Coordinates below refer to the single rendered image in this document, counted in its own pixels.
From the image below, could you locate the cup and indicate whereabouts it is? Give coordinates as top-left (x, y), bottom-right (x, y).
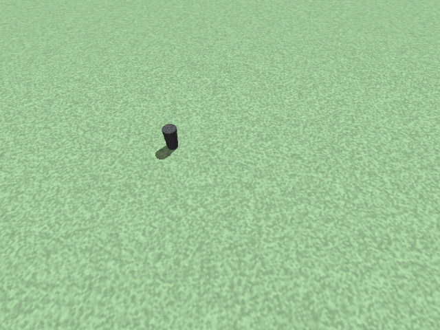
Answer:
top-left (162, 124), bottom-right (178, 150)

